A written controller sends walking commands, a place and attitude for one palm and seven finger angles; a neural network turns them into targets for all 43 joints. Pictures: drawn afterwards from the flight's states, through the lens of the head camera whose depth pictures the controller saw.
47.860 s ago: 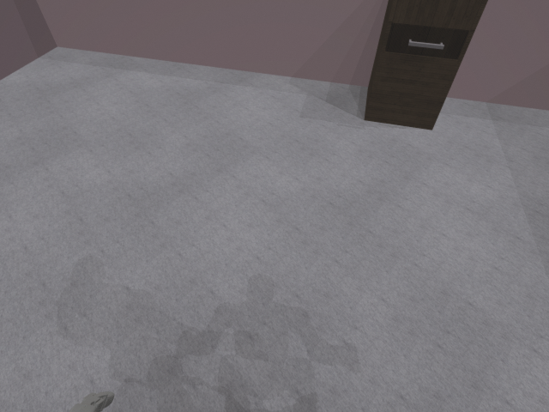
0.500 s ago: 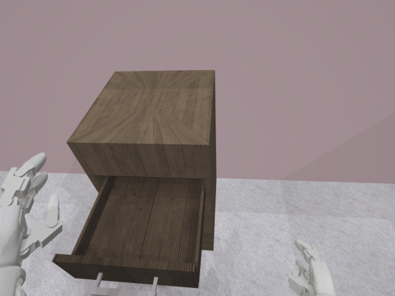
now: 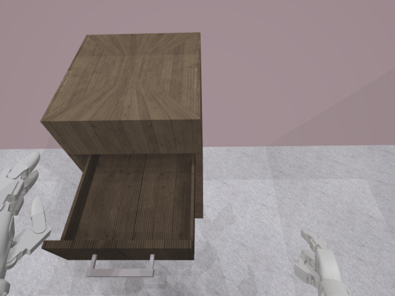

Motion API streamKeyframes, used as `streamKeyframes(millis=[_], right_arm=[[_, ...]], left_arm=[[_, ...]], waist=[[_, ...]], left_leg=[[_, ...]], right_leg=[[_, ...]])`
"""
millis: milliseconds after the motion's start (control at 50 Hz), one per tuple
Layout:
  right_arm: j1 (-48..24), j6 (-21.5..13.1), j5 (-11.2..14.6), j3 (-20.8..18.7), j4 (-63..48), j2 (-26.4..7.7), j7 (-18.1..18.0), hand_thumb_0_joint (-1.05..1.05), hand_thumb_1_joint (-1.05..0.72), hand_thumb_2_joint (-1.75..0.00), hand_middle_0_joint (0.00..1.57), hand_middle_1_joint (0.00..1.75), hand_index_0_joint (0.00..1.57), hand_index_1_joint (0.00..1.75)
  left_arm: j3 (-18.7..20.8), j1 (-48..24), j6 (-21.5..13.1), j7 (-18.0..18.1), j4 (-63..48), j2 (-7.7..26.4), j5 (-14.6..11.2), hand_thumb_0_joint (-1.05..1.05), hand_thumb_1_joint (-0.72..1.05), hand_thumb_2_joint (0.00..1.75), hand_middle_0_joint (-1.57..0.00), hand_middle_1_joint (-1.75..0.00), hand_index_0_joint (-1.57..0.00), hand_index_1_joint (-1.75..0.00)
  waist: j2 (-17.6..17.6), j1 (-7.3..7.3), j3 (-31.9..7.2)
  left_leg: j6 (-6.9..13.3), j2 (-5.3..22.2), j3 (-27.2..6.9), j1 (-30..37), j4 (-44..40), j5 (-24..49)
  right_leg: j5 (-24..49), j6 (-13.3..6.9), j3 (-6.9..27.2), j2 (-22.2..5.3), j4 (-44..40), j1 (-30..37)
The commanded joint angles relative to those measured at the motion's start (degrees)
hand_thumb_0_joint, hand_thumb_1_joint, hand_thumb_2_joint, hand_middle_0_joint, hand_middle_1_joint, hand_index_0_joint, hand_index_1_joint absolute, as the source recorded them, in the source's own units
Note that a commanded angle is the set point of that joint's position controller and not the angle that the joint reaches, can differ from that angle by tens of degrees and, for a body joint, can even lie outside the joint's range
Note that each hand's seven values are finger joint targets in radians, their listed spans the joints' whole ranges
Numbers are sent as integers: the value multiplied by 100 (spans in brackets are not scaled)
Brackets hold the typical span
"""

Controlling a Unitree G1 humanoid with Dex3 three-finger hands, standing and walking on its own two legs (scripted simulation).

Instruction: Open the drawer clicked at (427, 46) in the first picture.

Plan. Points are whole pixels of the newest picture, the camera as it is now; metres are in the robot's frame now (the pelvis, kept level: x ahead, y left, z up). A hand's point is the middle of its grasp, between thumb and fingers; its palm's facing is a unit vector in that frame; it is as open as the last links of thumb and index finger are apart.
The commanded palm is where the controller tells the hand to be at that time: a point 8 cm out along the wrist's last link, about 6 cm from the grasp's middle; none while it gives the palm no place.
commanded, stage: step back with the hand held close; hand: left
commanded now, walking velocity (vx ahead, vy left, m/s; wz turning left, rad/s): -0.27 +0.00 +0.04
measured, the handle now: (121, 265) +0.21 +0.23 -0.25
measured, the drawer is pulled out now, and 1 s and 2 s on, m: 0.29 0.29 0.29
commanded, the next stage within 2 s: stop stepping back and stand still in 1.56 s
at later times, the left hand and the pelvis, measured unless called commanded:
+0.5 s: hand out of the picture +0.12 +0.26 +0.15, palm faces +0.37 -0.79 -0.49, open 7.4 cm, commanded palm +0.06 +0.30 +0.17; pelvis -0.06 +0.01 -0.01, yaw +2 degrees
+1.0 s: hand out of the picture +0.12 +0.25 +0.15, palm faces +0.32 -0.78 -0.53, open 7.4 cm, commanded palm +0.04 +0.29 +0.17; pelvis -0.08 +0.01 -0.02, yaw +2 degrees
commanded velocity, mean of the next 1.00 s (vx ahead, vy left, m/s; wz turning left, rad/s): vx -0.34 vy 0.00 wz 0.01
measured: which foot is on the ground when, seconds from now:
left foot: down 0.00-1.00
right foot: down 0.00-1.00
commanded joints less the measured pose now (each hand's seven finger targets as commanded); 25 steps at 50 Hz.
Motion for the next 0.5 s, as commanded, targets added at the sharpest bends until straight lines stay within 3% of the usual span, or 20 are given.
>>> streamKeyframes(millis=[0, 20, 120, 300, 320, 360, 420, 440, 480], right_arm=[[-507, -267, -6, -193, -1068, -493, -88, 0, -90, -90, 20, 30, 20, 30], [-504, -265, -10, -183, -1033, -519, -116, 0, -90, -90, 20, 30, 20, 30], [-482, -359, -17, -201, -932, -510, -119, 0, -90, -90, 20, 30, 20, 30], [-378, -677, 2, -150, -980, -565, -99, 0, -90, -90, 20, 30, 20, 30], [-388, -712, -14, -154, -956, -586, -122, 0, -90, -90, 20, 30, 20, 30], [-289, -768, -20, -140, -962, -559, -105, 0, -90, -90, 20, 30, 20, 30], [-283, -859, -53, -150, -889, -596, -119, 0, -90, -90, 20, 30, 20, 30], [-214, -865, -58, -121, -875, -556, -116, 0, -90, -90, 20, 30, 20, 30], [-229, -901, -63, -134, -851, -576, -108, 0, -90, -90, 20, 30, 20, 30]], left_arm=[[1122, 302, -452, 261, -1743, 1170, -92, 0, 90, 90, -20, -30, -20, -30], [1191, 272, -437, 294, -1797, 1251, -84, 0, 90, 90, -20, -30, -20, -30], [1124, 449, -427, 335, -1485, 1044, -116, 0, 90, 90, -20, -30, -20, -30], [1069, 183, -629, 381, -1653, 946, -29, 0, 90, 90, -20, -30, -20, -30], [1158, 110, -654, 397, -1706, 1054, -11, 0, 90, 90, -20, -30, -20, -30], [1064, 55, -712, 404, -1791, 957, -15, 0, 90, 90, -20, -30, -20, -30], [1154, -25, -775, 444, -1815, 1070, -4, 0, 90, 90, -20, -30, -20, -30], [1012, -12, -799, 442, -1802, 918, -4, 0, 90, 90, -20, -30, -20, -30], [1041, -65, -831, 461, -1756, 943, -1, 0, 90, 90, -20, -30, -20, -30]], waist=[[1, 97, -1660], [204, 82, -1621], [301, 77, -1224], [132, 18, -906], [126, 5, -874], [-33, -17, -872], [106, -30, -794], [88, -42, -799], [117, -39, -759]], left_leg=[[160, 431, -250, 814, 97, 2601], [155, 456, -290, 734, 82, 2667], [190, 619, -455, 158, -176, 1828], [351, 687, -819, -1622, -593, -1441], [340, 650, -777, -1629, -547, -1545], [305, 558, -793, -1606, -403, -1629], [267, 518, -785, -1430, -315, -1719], [264, 514, -792, -1449, -298, -1713], [260, 529, -807, -1457, -277, -1695]], right_leg=[[2312, 77, -46, -413, 231, 394], [2253, 58, -58, -404, 283, 367], [1235, 50, -121, -310, 466, 141], [343, 41, 45, -250, 828, 581], [304, 26, 138, -249, 726, 486], [110, 0, 215, -310, 586, 338], [-287, -44, 347, -310, 365, -31], [-337, -37, 289, -313, 363, -18], [-405, -44, 338, -309, 356, -118]])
